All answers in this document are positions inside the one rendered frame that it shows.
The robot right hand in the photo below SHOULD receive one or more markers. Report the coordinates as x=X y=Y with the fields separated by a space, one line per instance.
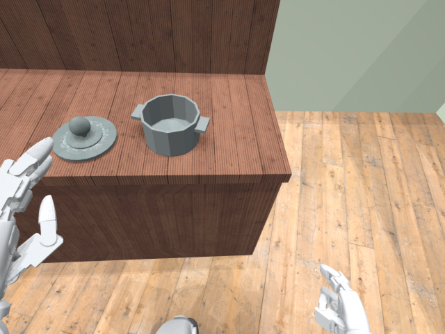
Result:
x=347 y=312

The pot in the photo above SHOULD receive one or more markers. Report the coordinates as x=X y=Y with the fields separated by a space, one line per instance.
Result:
x=172 y=124

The left robot shin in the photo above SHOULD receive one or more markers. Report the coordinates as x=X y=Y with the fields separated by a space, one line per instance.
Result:
x=182 y=317

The lid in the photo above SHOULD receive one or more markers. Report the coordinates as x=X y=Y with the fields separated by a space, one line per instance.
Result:
x=99 y=140

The knob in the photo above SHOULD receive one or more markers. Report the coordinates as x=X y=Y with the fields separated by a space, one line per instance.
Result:
x=79 y=126

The table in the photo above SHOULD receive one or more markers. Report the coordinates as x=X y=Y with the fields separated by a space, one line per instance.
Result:
x=60 y=59

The robot left hand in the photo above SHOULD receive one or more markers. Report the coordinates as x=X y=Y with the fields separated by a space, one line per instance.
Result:
x=16 y=181

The left robot thigh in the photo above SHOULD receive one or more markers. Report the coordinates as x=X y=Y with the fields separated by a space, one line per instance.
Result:
x=177 y=326

